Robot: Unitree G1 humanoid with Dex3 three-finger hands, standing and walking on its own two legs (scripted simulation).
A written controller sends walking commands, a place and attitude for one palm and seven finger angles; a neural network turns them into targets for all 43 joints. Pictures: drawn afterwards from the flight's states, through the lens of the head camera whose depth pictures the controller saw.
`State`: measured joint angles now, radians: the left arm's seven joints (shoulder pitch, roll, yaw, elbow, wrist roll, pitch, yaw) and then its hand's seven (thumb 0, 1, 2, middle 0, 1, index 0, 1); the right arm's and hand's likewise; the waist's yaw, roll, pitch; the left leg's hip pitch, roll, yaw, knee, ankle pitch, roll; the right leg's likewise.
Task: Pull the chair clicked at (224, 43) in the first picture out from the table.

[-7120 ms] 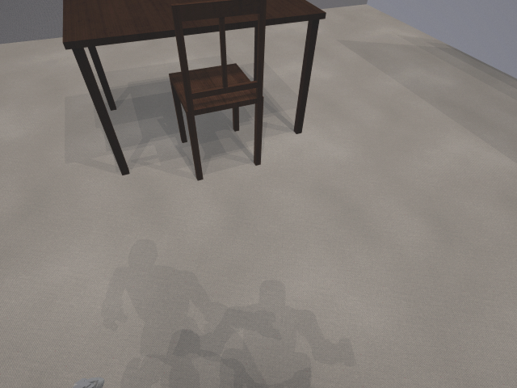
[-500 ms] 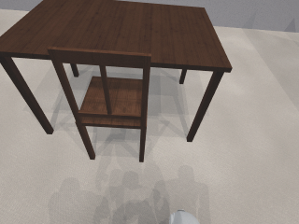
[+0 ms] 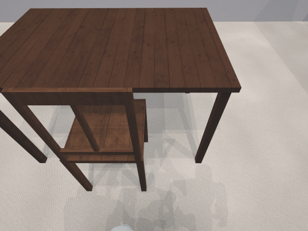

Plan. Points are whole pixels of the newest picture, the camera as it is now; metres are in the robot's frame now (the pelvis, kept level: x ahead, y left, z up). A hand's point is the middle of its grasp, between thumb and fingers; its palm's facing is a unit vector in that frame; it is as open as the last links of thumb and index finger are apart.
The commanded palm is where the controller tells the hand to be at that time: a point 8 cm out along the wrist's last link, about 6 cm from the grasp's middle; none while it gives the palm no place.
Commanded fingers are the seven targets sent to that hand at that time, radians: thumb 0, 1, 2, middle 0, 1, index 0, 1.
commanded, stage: come to a stop and stand still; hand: left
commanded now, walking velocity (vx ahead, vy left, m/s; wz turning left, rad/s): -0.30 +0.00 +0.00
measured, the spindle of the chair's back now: (87, 130) +0.45 +0.28 -0.09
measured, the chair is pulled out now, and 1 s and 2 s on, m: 0.00 0.00 0.00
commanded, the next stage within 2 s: look again from close up in 1.64 s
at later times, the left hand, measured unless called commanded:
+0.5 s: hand out of the picture +0.01 +0.15 -0.16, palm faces +0.04 -0.95 -0.32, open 7.3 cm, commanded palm none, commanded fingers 0.00 0.90 0.90 -0.20 -0.30 -0.20 -0.30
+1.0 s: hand out of the picture -0.08 +0.18 -0.18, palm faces +0.07 -0.97 -0.21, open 7.3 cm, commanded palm none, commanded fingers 0.00 0.90 0.90 -0.20 -0.30 -0.20 -0.30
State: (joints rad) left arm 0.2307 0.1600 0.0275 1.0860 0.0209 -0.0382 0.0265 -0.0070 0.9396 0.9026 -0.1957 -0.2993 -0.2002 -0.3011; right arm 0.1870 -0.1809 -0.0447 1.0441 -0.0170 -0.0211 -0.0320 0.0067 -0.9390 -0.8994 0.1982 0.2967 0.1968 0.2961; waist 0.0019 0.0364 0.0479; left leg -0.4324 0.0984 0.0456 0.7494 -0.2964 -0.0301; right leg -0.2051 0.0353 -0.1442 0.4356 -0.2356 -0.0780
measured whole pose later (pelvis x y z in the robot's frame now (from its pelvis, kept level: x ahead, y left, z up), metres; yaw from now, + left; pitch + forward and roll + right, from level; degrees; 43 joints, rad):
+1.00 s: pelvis -0.06 -0.01 +0.00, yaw -1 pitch +0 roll +0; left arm 0.32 0.19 0.04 1.11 0.02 0.04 0.02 0.00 0.91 0.90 -0.20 -0.30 -0.20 -0.30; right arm 0.26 -0.16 -0.04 1.05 -0.03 0.01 -0.02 0.00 -0.91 -0.90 0.20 0.30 0.20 0.30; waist 0.03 -0.01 -0.01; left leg -0.16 0.02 0.01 0.43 -0.29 0.00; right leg -0.34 -0.04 -0.05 0.57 -0.31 0.00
